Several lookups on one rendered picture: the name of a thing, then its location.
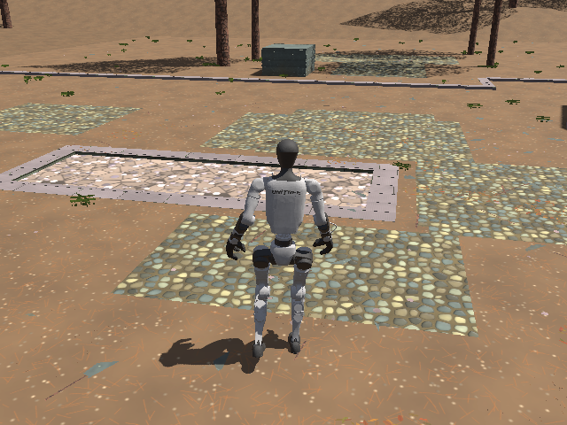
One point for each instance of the robot left hand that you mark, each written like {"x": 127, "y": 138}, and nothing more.
{"x": 230, "y": 247}

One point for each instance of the robot right hand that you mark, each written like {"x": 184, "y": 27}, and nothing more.
{"x": 329, "y": 244}

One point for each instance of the left robot upper arm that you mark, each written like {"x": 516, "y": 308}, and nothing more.
{"x": 252, "y": 200}

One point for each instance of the robot right shin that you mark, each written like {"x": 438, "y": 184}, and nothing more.
{"x": 297, "y": 312}

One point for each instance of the right robot upper arm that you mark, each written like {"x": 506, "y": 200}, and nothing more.
{"x": 314, "y": 188}

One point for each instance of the robot right foot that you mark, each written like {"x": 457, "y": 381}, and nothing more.
{"x": 295, "y": 346}

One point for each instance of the right robot forearm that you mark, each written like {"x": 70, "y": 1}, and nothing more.
{"x": 325, "y": 230}

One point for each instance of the left robot forearm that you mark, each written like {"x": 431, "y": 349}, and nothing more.
{"x": 238, "y": 231}

